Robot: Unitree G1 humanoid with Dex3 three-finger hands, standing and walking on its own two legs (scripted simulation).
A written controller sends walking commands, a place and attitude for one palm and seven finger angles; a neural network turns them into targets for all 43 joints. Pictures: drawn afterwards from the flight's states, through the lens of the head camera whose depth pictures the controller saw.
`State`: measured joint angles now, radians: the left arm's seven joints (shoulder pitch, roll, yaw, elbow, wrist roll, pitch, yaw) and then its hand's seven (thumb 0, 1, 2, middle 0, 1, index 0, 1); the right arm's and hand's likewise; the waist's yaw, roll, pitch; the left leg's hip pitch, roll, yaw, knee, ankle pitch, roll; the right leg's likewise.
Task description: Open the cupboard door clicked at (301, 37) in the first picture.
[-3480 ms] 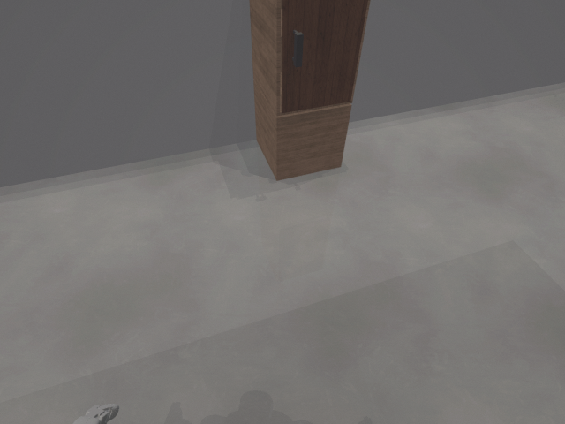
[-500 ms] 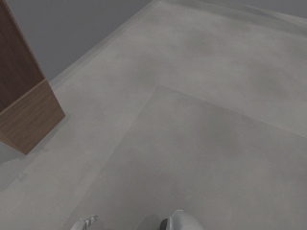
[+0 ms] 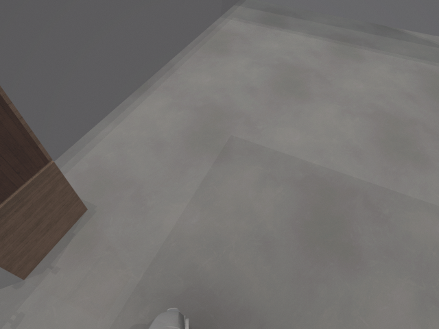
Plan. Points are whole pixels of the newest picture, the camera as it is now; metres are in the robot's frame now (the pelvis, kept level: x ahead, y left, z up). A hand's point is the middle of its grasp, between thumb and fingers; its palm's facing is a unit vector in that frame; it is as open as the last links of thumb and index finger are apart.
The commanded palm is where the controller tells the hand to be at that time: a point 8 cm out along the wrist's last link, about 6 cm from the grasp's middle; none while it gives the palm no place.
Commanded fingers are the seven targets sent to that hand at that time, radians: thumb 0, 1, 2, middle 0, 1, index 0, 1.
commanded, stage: walk to a spot facing it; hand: left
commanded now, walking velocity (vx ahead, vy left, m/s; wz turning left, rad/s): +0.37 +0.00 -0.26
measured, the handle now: out of the picture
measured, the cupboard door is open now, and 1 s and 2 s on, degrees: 0 0 0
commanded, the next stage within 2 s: turn to face it in 0.52 s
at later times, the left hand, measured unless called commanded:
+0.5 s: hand (159, 244) +0.32 +0.18 -0.16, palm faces -0.21 -0.96 -0.19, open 7.4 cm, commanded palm none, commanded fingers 0.00 0.90 0.90 -0.20 -0.30 -0.20 -0.30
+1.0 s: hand (199, 198) +0.47 +0.10 -0.17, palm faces -0.16 -0.98 -0.16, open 7.3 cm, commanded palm none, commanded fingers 0.00 0.90 0.90 -0.20 -0.30 -0.20 -0.30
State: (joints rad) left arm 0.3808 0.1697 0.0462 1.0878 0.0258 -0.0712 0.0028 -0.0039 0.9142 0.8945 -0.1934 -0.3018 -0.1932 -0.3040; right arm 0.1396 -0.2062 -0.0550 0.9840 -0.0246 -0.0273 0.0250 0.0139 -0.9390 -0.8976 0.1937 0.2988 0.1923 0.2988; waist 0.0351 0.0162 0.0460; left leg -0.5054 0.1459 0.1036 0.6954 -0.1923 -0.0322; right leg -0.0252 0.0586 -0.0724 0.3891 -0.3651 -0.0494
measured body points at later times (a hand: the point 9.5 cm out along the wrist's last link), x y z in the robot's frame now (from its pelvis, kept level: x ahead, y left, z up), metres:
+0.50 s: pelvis +0.19 +0.01 +0.01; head +0.21 +0.00 +0.45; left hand +0.33 +0.23 -0.14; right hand +0.09 -0.20 -0.15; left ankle +0.12 +0.12 -0.73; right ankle +0.29 -0.16 -0.69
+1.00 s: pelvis +0.33 -0.05 +0.00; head +0.35 -0.03 +0.45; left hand +0.47 +0.15 -0.16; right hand +0.32 -0.29 -0.15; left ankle +0.39 +0.04 -0.72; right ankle +0.32 -0.15 -0.73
